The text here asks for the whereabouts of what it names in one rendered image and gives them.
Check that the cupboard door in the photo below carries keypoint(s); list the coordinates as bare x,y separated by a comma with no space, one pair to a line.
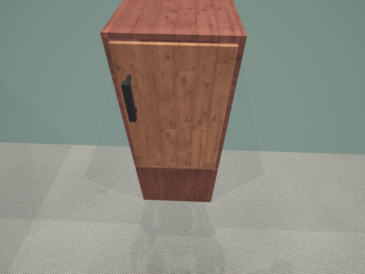
181,93

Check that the handle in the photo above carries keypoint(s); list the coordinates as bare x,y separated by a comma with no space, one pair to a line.
128,98

